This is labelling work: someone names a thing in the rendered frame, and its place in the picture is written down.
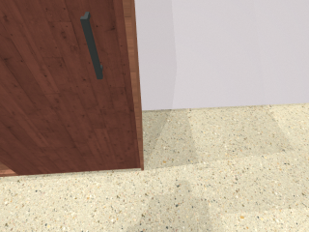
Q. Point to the handle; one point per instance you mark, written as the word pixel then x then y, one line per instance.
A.
pixel 88 33

